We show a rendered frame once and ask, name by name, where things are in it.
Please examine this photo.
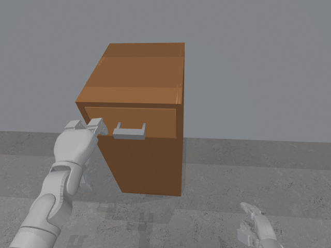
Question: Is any left robot forearm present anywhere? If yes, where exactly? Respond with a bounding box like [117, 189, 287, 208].
[8, 161, 83, 248]

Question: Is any robot left hand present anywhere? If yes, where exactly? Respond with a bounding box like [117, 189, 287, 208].
[54, 118, 109, 192]

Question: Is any robot right hand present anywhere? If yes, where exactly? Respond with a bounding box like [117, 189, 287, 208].
[237, 202, 277, 248]

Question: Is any cabinet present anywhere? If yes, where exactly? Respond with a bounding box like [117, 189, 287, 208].
[75, 42, 185, 196]

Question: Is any handle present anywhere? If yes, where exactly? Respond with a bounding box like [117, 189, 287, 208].
[113, 122, 146, 140]

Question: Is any drawer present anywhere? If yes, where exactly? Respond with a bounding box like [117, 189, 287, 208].
[85, 107, 176, 138]

